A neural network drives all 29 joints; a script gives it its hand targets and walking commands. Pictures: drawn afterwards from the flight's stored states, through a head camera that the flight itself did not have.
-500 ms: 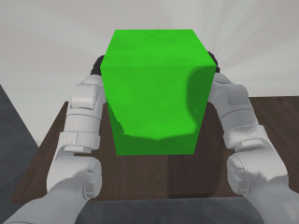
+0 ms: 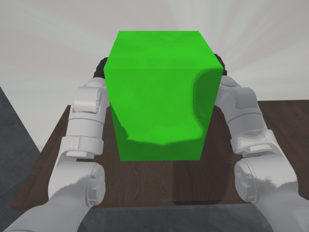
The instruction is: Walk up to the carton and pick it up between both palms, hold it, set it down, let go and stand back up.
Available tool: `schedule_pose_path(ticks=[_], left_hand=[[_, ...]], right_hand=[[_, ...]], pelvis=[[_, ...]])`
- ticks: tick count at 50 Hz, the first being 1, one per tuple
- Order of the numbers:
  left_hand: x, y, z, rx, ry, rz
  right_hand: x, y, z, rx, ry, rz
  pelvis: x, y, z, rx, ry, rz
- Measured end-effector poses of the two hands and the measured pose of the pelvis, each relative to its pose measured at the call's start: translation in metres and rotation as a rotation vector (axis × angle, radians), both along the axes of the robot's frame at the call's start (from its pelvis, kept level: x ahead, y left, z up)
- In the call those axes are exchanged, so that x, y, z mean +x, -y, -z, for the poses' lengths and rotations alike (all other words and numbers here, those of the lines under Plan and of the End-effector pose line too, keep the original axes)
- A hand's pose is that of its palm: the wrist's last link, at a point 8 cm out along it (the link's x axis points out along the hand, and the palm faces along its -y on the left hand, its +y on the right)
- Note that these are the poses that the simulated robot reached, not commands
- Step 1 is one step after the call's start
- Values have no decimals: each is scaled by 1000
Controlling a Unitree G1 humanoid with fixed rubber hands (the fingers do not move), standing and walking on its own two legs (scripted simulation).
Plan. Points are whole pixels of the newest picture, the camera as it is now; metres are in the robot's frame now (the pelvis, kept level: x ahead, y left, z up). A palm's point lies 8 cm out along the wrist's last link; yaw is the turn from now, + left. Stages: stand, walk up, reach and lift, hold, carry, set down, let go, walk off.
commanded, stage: hold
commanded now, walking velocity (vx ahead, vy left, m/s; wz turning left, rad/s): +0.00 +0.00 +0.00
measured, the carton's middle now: (159, 95) +0.38 -0.01 +0.22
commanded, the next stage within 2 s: none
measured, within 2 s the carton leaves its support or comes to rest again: neither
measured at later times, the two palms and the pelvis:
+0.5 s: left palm (100, 85) +0.39 +0.13 +0.25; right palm (217, 83) +0.38 -0.16 +0.25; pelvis +0.00 +0.00 +0.00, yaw +0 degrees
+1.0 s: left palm (100, 85) +0.39 +0.13 +0.25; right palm (217, 83) +0.38 -0.16 +0.25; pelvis +0.00 +0.00 +0.00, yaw +0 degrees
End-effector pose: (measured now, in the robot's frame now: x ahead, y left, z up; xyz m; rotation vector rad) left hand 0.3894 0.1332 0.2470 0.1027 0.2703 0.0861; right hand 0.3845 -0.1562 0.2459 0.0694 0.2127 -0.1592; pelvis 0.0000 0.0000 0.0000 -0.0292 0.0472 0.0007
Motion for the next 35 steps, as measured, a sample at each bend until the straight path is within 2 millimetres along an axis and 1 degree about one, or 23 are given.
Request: schedule_pose_path(ticks=[35], left_hand=[[0, -1, 0, 0, -2, -3]], right_hand=[[0, -1, 1, -2, -11, -3]], pelvis=[[0, 0, 0, 0, 0, -1]])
